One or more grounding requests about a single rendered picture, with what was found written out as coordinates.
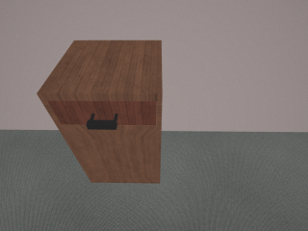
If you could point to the handle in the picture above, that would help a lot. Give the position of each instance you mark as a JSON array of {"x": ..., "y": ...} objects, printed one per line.
[{"x": 101, "y": 124}]

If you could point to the drawer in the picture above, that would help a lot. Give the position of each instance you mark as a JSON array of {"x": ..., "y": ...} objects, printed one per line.
[{"x": 75, "y": 112}]

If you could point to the cabinet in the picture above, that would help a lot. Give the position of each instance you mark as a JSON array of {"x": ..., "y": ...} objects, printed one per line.
[{"x": 111, "y": 70}]

